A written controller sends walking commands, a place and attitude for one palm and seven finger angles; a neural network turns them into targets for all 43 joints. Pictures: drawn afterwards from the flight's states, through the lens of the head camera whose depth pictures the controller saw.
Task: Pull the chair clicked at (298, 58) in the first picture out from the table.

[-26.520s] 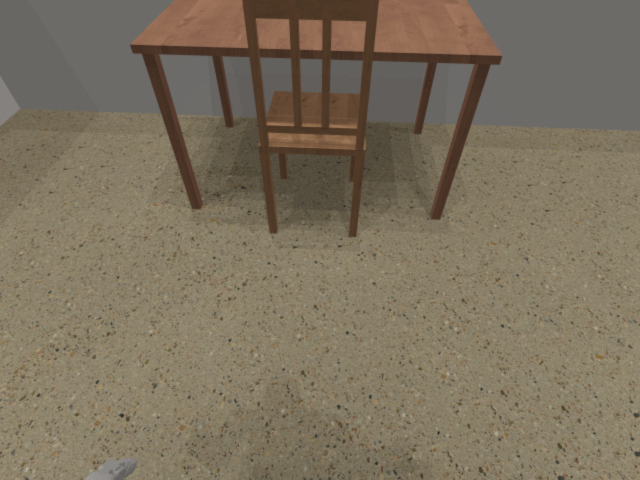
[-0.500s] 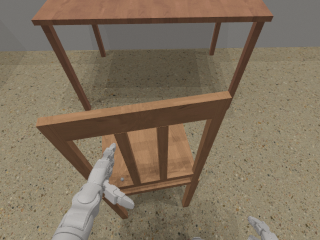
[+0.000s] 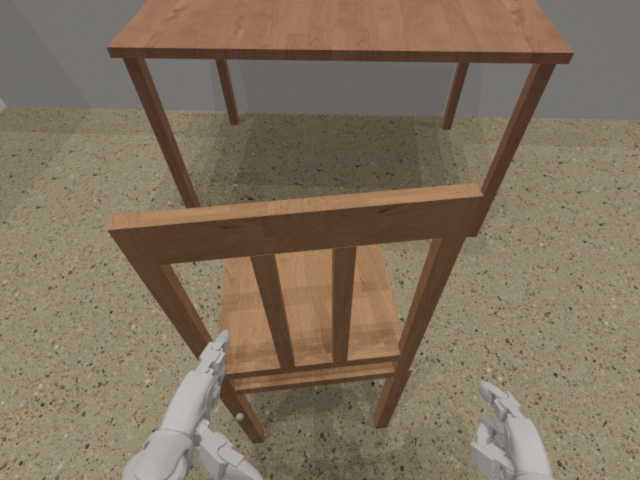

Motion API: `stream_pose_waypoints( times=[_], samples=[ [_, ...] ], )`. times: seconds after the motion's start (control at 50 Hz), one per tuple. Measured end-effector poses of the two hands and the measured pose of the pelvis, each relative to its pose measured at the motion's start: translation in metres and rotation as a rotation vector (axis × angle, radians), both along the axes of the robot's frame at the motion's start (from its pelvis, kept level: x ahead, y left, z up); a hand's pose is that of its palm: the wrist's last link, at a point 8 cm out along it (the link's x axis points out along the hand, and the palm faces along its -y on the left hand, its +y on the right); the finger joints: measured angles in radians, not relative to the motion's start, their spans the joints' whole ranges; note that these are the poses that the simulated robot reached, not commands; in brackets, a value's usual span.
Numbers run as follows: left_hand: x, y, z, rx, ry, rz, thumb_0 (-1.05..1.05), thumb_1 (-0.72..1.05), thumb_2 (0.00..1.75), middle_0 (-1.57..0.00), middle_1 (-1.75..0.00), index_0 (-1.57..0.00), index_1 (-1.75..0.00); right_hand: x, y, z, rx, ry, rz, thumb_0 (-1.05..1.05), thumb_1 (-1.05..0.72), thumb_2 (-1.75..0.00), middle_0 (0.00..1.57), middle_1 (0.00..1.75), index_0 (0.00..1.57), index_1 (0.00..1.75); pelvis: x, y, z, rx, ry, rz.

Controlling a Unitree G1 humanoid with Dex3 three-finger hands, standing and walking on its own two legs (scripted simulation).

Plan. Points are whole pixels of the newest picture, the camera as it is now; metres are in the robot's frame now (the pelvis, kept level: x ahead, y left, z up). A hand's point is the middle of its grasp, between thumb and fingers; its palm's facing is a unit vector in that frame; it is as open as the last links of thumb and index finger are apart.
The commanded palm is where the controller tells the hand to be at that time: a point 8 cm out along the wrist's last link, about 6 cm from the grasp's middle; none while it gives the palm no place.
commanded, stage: draw the hand back to the body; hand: left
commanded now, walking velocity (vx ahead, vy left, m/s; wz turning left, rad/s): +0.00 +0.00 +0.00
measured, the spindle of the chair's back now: (277, 318) +0.34 +0.07 -0.03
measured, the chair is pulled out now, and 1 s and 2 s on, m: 0.63 0.63 0.63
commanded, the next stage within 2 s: step back with the hand held close in 1.68 s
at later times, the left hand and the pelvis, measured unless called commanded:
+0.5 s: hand (193, 414) +0.19 +0.14 +0.05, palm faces -0.03 -1.00 -0.09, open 17.5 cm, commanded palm +0.16 +0.21 +0.07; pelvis -0.02 +0.00 -0.03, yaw +0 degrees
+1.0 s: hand (65, 376) +0.20 +0.23 +0.13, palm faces +0.34 -0.87 -0.36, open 13.7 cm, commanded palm +0.16 +0.28 +0.16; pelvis +0.02 +0.01 +0.03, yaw +0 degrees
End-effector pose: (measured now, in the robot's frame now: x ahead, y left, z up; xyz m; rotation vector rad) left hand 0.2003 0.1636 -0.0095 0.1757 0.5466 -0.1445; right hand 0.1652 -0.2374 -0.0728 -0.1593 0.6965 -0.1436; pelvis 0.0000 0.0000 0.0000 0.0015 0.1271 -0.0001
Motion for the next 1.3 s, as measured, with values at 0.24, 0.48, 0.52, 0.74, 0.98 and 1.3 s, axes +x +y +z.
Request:
stream_pose_waypoints(
  times=[0.24, 0.48, 0.52, 0.74, 0.98, 1.3],
  samples=[
    [-0.017, 0.008, 0.028, -0.172, -0.245, 0.144, -0.01, -0.54, 0.2, 0.0, 0.0, -0.01, 0.0, -0.012, 0.001, -0.011, -0.024, -0.018, -0.004, 0.01, -0.91, -0.9, 0.2, 0.3, 0.2, 0.3, -0.008, 0.001, -0.011, -0.01, 0.015, 0.01],
    [-0.028, 0.028, 0.062, -0.091, -0.517, 0.101, -0.01, -0.55, 0.2, 0.0, 0.0, -0.01, 0.0, -0.013, 0.015, -0.041, 0.064, 0.004, 0.007, 0.02, -0.91, -0.9, 0.2, 0.3, 0.2, 0.3, -0.018, -0.003, -0.028, -0.013, 0.031, 0.005],
    [-0.029, 0.033, 0.07, -0.086, -0.496, 0.098, -0.01, -0.55, 0.2, 0.0, 0.0, -0.01, 0.0, -0.011, 0.015, -0.037, 0.066, -0.009, -0.007, 0.02, -0.91, -0.9, 0.2, 0.3, 0.2, 0.3, -0.017, -0.003, -0.025, -0.014, 0.021, 0.006],
    [-0.034, 0.073, 0.11, 0.144, -0.459, 0.279, -0.01, -0.39, 0.28, -0.02, -0.04, -0.03, -0.03, 0.009, 0.0, 0.001, -0.017, -0.041, -0.042, 0.02, -0.91, -0.9, 0.2, 0.3, 0.2, 0.3, 0.0, -0.002, 0.002, -0.014, -0.067, 0.002],
    [-0.038, 0.107, 0.157, 0.281, -0.534, 0.397, -0.01, 0.01, 0.47, -0.08, -0.12, -0.09, -0.11, 0.039, 0.026, 0.026, -0.024, -0.062, 0.025, 0.01, -0.91, -0.9, 0.2, 0.3, 0.19, 0.3, 0.015, 0.012, 0.025, -0.013, -0.153, -0.002],
    [-0.028, 0.148, 0.217, 0.415, -0.707, 0.457, 0.01, 0.58, 0.75, -0.16, -0.24, -0.17, -0.23, 0.042, 0.048, 0.028, 0.012, -0.015, 0.064, 0.01, -0.91, -0.9, 0.2, 0.3, 0.2, 0.3, 0.026, 0.021, 0.036, -0.017, -0.182, -0.022]
  ],
)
